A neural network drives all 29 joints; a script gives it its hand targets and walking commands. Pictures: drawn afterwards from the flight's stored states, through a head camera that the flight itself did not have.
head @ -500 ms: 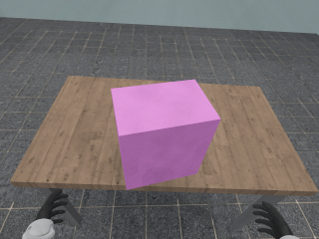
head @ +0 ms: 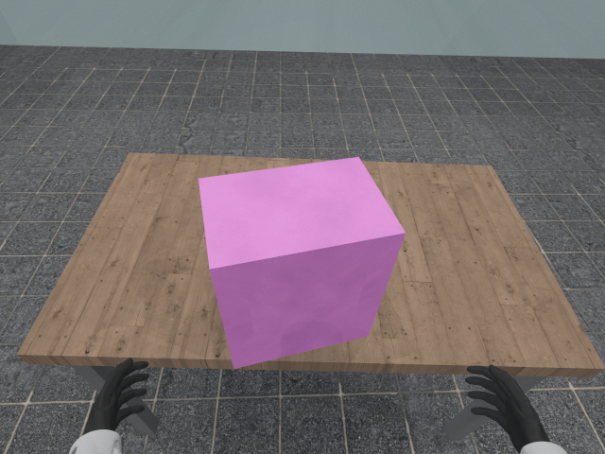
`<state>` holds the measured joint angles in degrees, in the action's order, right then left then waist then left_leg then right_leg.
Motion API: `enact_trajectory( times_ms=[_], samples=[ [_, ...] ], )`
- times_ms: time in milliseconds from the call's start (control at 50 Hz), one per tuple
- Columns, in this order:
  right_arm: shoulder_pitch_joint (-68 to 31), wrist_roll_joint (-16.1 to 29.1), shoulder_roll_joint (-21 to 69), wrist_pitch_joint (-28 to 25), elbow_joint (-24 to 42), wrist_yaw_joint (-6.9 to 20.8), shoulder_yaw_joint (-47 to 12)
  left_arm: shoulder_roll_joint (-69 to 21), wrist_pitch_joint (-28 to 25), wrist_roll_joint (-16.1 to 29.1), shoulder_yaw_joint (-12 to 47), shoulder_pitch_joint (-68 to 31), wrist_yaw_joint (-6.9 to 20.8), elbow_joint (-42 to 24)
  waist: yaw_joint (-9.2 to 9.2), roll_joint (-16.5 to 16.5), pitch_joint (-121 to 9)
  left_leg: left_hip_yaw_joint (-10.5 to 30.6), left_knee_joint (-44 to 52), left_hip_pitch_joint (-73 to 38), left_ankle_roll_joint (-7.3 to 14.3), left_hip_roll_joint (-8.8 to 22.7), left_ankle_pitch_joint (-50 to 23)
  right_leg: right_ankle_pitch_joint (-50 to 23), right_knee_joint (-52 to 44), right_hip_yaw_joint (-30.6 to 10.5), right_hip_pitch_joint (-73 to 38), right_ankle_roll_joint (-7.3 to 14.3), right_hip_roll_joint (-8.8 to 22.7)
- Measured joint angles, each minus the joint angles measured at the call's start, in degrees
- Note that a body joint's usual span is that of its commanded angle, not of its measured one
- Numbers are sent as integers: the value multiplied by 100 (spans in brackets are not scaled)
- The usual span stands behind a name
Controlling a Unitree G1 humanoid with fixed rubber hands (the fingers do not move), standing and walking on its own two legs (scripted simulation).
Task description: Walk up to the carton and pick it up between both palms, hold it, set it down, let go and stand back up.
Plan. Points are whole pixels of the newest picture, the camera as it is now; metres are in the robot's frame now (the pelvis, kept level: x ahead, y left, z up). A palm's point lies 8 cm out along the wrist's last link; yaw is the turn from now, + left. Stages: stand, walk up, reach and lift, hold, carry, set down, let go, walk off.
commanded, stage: reach and lift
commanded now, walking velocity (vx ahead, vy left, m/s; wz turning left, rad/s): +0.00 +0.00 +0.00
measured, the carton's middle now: (293, 267) +0.40 +0.02 -0.01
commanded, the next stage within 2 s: none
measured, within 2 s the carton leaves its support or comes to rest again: neither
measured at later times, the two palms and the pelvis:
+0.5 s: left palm (99, 425) +0.16 +0.25 -0.01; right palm (512, 411) +0.17 -0.25 +0.00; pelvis +0.00 +0.01 +0.00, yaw +0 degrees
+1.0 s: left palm (110, 388) +0.20 +0.24 +0.01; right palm (497, 377) +0.20 -0.23 +0.03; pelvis +0.01 +0.01 +0.00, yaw +0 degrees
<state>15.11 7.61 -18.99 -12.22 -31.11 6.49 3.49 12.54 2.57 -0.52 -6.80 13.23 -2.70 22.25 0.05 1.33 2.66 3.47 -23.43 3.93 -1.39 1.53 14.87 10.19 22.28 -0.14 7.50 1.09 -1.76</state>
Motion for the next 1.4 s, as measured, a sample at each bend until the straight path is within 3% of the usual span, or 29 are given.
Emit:
enact_trajectory(
  times_ms=[220,600,700,920,1000,1140,1400],
  samples=[
    [21,356,177,-394,71,11,-48,-169,-714,170,0,333,-276,-280,0,0,-135,0,0,-1,-14,-11,0,-91,-182,0,-90,0,14],
    [151,1018,175,-633,758,222,-138,-499,-1432,377,7,754,-476,-1009,0,-1,-231,0,0,-1,-14,-11,-5,-96,-184,1,-90,0,13],
    [161,1040,174,-616,779,233,-202,-508,-1442,422,40,797,-476,-864,1,0,-231,0,15,0,-14,-11,-4,-93,-184,0,-83,0,14],
    [150,1059,174,-340,1235,258,-207,-533,-1186,509,77,506,-540,-1109,1,0,-232,0,69,22,-14,-10,13,-44,-182,0,-35,0,14],
    [54,1076,169,-159,1430,255,-207,-521,-885,509,77,317,-558,-1198,0,-1,-232,0,72,23,-14,-10,39,-19,-182,0,-34,0,14],
    [-154,1215,79,129,1978,80,-209,-473,-375,509,79,291,-496,-1996,0,-1,-233,0,76,23,-14,-10,56,-12,-221,0,-51,0,15],
    [-924,1359,-225,1082,2147,11,-211,-319,943,558,78,-389,-474,-2799,0,-11,-235,0,87,21,-14,-10,28,-78,-301,0,-86,0,15]
  ],
)
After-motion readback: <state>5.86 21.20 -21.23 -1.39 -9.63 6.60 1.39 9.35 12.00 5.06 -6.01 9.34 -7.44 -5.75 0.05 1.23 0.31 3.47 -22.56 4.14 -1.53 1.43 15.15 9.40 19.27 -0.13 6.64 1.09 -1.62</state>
